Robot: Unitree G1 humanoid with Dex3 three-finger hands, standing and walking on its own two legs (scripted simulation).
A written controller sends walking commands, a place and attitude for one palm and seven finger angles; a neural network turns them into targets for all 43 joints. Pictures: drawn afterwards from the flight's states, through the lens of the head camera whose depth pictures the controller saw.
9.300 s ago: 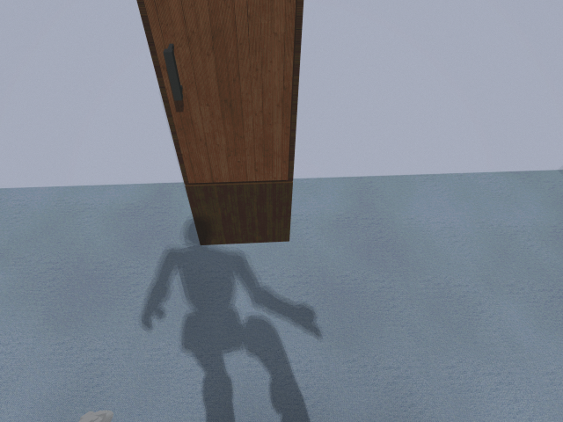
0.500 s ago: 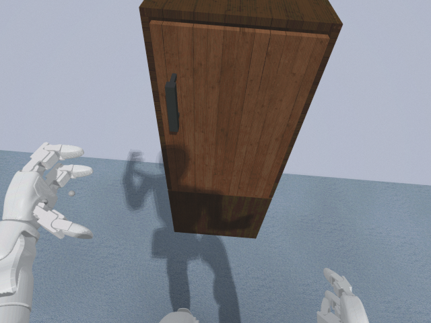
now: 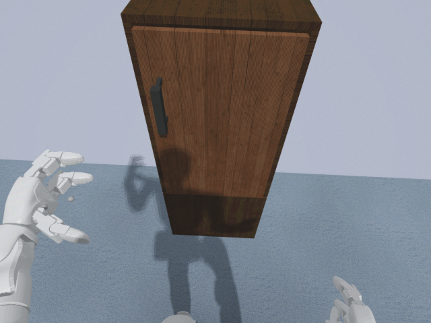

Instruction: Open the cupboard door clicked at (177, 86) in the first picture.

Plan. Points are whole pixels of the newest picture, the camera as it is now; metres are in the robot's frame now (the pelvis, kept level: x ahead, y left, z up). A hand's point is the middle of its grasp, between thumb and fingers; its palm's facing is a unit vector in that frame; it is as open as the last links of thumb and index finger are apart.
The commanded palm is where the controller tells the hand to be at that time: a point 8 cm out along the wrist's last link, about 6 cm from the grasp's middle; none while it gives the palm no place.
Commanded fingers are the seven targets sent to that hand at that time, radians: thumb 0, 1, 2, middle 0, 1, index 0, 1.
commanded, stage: raise the hand with hooked fingers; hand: left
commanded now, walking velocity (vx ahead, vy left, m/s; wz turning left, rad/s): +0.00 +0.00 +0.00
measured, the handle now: (161, 106) +0.57 +0.18 +0.08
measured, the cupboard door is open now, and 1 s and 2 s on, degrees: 0 0 0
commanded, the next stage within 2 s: move the hooked fingers beside the handle in 0.04 s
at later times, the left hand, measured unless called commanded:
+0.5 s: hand (90, 175) +0.34 +0.26 +0.09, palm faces +0.05 -1.00 -0.01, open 14.0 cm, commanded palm +0.31 +0.31 +0.10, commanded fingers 0.00 -0.50 0.30 -0.30 -1.20 -0.30 -1.20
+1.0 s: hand (113, 145) +0.42 +0.24 +0.09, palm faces +0.02 -1.00 +0.00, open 14.0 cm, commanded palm +0.40 +0.30 +0.09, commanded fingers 0.00 -0.50 0.30 -0.30 -1.20 -0.30 -1.20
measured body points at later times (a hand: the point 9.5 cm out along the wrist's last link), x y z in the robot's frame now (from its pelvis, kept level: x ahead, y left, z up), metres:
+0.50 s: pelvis +0.01 -0.01 +0.00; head +0.05 -0.01 +0.44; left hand +0.33 +0.31 +0.10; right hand +0.16 -0.27 -0.09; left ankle +0.10 +0.09 -0.71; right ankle -0.03 -0.11 -0.71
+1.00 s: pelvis +0.02 +0.00 -0.01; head +0.08 +0.01 +0.44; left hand +0.42 +0.30 +0.09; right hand +0.11 -0.27 -0.11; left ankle +0.10 +0.09 -0.71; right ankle -0.03 -0.11 -0.71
